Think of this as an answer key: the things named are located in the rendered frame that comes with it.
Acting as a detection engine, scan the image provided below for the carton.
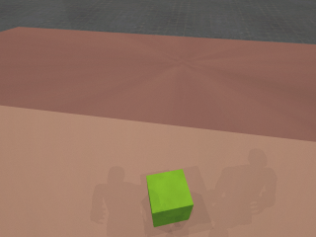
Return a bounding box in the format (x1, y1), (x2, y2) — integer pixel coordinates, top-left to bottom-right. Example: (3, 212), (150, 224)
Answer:
(146, 169), (194, 227)

